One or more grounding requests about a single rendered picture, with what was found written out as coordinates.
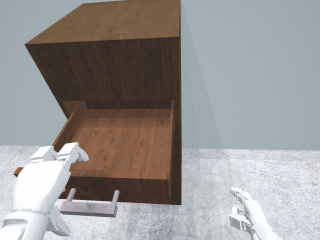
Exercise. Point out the robot right hand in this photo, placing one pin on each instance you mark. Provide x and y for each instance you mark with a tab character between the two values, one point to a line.
251	214

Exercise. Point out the robot right forearm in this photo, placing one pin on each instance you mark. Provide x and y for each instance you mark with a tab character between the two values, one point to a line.
263	231

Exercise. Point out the handle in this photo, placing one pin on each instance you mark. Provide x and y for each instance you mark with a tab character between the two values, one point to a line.
69	207

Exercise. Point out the robot left hand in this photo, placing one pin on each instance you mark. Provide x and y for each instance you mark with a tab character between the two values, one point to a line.
40	183

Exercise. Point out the cabinet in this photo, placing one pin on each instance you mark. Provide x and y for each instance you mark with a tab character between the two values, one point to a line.
116	51

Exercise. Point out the drawer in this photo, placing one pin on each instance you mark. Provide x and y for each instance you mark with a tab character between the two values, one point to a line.
130	148

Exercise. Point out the robot left forearm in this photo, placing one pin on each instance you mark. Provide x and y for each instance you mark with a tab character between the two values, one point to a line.
24	225

